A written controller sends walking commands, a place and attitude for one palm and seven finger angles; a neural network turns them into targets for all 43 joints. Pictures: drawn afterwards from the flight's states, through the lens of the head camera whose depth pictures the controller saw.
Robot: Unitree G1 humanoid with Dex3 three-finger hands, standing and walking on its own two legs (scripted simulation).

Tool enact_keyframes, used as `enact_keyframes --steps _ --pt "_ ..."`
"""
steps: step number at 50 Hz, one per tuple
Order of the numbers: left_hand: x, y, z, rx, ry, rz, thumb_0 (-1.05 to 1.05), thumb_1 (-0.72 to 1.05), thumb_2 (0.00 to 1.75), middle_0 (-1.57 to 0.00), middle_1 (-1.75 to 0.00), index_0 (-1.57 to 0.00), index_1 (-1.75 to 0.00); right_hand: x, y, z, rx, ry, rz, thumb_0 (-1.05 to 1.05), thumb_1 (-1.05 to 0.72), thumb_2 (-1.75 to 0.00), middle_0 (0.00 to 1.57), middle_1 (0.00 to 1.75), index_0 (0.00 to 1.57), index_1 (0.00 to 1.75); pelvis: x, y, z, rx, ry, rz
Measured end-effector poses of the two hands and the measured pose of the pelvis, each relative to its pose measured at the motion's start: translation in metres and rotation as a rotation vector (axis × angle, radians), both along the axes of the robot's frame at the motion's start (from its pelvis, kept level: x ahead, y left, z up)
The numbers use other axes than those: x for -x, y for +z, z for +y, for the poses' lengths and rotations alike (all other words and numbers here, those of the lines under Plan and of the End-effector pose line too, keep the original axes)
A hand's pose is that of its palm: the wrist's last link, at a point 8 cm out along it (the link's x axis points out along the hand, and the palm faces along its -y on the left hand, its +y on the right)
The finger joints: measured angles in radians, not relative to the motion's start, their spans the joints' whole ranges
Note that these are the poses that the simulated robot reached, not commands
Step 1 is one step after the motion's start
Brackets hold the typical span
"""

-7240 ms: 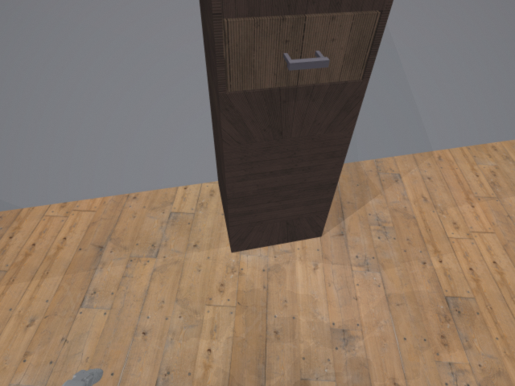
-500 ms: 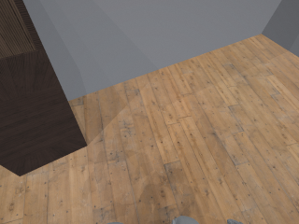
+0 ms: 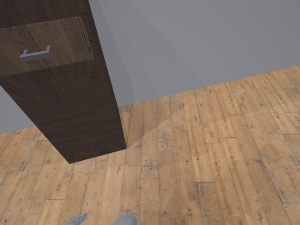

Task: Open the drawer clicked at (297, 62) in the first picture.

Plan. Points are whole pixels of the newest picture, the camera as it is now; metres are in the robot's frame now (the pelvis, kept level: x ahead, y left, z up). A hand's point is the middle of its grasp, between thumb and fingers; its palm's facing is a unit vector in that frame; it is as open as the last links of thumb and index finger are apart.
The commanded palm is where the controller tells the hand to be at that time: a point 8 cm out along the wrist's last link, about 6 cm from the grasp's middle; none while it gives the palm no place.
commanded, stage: turn to face it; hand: left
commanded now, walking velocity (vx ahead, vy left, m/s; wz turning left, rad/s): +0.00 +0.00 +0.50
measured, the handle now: (36, 53) +0.68 +0.45 +0.13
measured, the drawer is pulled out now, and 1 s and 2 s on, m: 0.00 0.00 0.00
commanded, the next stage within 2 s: take the last steps up to it in 0.44 s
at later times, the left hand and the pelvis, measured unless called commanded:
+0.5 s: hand out of the picture -0.02 +0.28 -0.17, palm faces +0.28 -0.93 -0.23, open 7.4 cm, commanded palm none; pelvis -0.02 +0.07 +0.01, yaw +12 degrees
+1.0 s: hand out of the picture -0.06 +0.17 -0.16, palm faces +0.36 -0.91 -0.20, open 7.4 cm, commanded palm none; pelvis +0.03 +0.03 +0.01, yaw +17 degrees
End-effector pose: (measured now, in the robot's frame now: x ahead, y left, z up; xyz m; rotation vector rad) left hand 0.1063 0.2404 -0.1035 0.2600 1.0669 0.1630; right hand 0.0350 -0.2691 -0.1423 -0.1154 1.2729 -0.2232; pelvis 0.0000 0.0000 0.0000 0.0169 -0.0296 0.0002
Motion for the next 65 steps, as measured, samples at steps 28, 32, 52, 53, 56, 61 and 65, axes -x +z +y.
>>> enact_keyframes --steps 28,32,52,53,56,61,65 --pt "0.137 -0.031 0.086 0.089 0.343 0.171 0.00 0.91 0.90 -0.20 -0.30 -0.19 -0.30 -0.076 0.030 0.125 0.027 0.340 -0.104 0.00 -0.91 -0.89 0.20 0.30 0.21 0.30 0.018 0.008 0.065 0.046 0.227 0.000" --pt "0.127 -0.026 0.077 0.084 0.329 0.132 0.00 0.91 0.90 -0.20 -0.30 -0.19 -0.30 -0.056 0.022 0.115 0.013 0.319 -0.072 0.00 -0.92 -0.89 0.20 0.30 0.21 0.30 0.021 0.007 0.060 0.033 0.238 -0.003" --pt "0.200 -0.021 -0.038 0.176 0.483 0.360 0.00 0.91 0.90 -0.20 -0.30 -0.20 -0.30 -0.044 -0.001 0.062 -0.034 0.298 0.157 0.01 -0.91 -0.90 0.20 0.30 0.20 0.30 -0.037 0.010 0.029 0.004 0.309 -0.007" --pt "0.205 -0.021 -0.043 0.189 0.498 0.385 0.00 0.91 0.90 -0.20 -0.30 -0.20 -0.30 -0.053 -0.001 0.066 -0.032 0.309 0.159 0.01 -0.91 -0.90 0.20 0.30 0.20 0.30 -0.041 0.010 0.031 0.008 0.314 -0.006" --pt "0.216 -0.021 -0.055 0.231 0.542 0.453 0.00 0.91 0.90 -0.20 -0.30 -0.20 -0.30 -0.083 -0.001 0.082 -0.028 0.347 0.154 0.01 -0.91 -0.90 0.20 0.30 0.20 0.30 -0.056 0.007 0.042 0.018 0.327 0.000" --pt "0.220 -0.023 -0.059 0.295 0.596 0.553 0.00 0.91 0.90 -0.20 -0.30 -0.20 -0.30 -0.157 -0.003 0.132 -0.034 0.426 0.079 0.01 -0.91 -0.90 0.20 0.30 0.20 0.30 -0.084 0.000 0.069 0.031 0.338 0.013" --pt "0.207 -0.035 -0.041 0.335 0.611 0.615 0.00 0.90 0.90 -0.20 -0.30 -0.20 -0.30 -0.226 -0.006 0.185 -0.034 0.482 -0.047 0.01 -0.92 -0.90 0.20 0.30 0.20 0.30 -0.110 -0.014 0.101 0.037 0.335 0.019"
